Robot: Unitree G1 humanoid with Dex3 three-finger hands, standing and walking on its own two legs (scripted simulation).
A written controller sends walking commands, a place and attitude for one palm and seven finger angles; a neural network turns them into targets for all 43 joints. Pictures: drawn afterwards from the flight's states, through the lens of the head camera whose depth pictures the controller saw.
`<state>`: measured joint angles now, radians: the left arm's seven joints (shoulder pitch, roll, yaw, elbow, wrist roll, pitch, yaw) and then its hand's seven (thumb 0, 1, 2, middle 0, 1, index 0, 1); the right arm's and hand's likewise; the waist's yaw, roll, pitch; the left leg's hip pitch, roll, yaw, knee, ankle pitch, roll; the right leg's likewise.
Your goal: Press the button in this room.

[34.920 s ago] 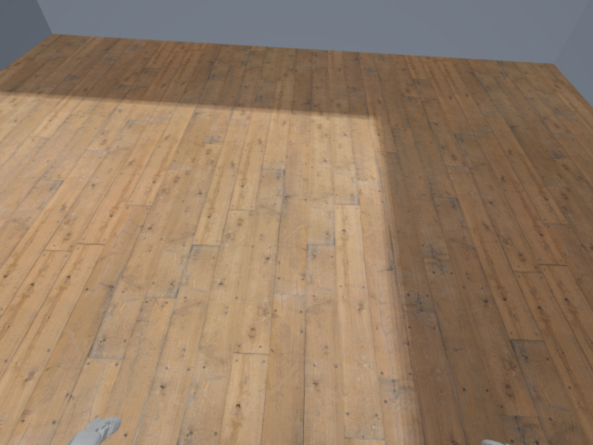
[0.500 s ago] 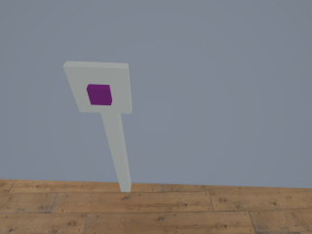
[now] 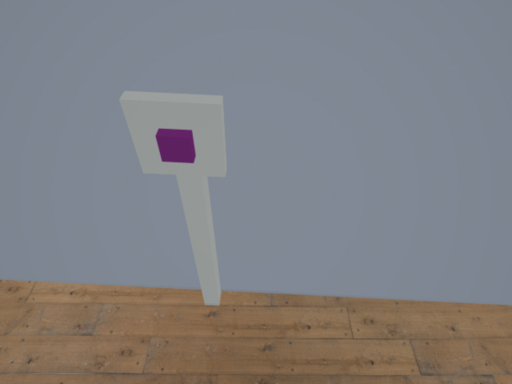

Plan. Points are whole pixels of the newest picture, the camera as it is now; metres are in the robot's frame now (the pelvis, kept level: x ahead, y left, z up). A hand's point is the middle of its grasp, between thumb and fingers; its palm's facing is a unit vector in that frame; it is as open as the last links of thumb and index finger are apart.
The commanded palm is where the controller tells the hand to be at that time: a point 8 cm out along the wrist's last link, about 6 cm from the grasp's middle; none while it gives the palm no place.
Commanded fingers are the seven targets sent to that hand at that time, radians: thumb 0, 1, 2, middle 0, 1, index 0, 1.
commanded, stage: look again from close up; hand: left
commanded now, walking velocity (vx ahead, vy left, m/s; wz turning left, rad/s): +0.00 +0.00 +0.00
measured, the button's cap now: (177, 145) +0.52 +0.19 +0.09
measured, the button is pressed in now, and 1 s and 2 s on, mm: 0 0 0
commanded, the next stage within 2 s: raise the hand and make a fist in 0.52 s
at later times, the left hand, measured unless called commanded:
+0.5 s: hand out of the picture +0.04 +0.21 -0.17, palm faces -0.03 -0.96 -0.28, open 7.4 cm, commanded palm none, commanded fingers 0.00 0.90 0.90 -0.20 -0.30 -0.20 -0.30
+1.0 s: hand (154, 360) +0.17 +0.17 -0.05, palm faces +0.02 -1.00 -0.03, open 5.7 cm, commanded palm +0.14 +0.24 -0.04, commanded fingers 0.00 0.90 0.90 -0.75 -0.90 -0.75 -0.90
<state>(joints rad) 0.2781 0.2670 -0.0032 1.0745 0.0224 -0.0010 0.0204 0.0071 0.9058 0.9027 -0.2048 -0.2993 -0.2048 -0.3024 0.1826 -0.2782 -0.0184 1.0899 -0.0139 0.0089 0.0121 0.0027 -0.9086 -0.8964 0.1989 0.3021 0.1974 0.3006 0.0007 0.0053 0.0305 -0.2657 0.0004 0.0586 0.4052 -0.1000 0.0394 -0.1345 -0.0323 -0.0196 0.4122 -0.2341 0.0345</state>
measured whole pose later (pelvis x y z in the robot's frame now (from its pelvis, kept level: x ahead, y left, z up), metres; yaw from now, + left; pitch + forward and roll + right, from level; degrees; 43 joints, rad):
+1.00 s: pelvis +0.01 -0.04 -0.07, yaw +0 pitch +10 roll +0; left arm 0.49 0.22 0.21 0.20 -0.29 -0.54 -0.40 0.01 0.90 0.90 -0.50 -0.62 -0.50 -0.62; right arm 0.14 -0.21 -0.05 0.58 0.02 -0.25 0.00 0.01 -0.91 -0.90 0.20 0.30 0.20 0.30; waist 0.01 -0.02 -0.12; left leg -0.81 0.04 0.02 0.99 -0.36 -0.01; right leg -0.67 0.00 -0.04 1.02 -0.54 -0.01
